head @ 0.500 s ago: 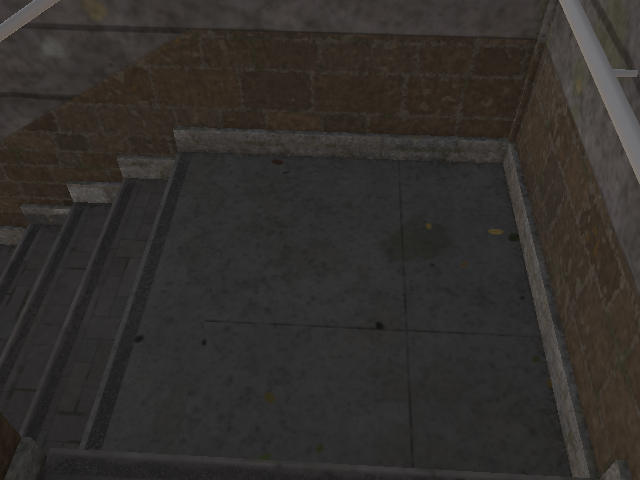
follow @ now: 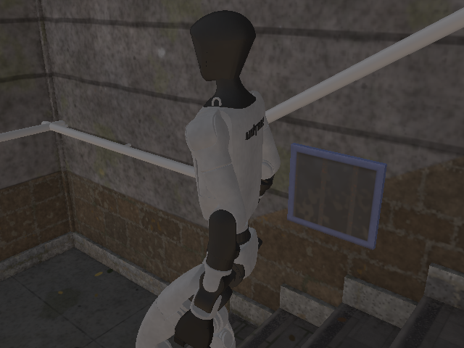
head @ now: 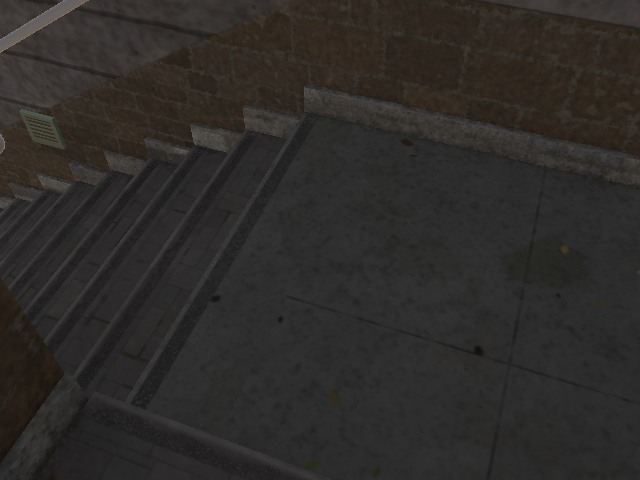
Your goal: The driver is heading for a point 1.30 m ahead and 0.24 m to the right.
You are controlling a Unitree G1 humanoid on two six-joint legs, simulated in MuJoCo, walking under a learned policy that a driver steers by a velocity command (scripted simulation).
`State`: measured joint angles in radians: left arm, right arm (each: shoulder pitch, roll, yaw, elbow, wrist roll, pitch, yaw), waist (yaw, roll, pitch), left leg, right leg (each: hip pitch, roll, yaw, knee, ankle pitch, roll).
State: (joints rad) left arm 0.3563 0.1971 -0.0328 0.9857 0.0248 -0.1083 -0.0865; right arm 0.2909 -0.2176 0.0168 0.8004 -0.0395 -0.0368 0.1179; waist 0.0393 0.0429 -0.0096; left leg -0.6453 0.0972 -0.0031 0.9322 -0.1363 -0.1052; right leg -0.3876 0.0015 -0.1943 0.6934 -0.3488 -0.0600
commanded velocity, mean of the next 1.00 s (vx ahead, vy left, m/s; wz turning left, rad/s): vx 0.01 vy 0.00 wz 0.04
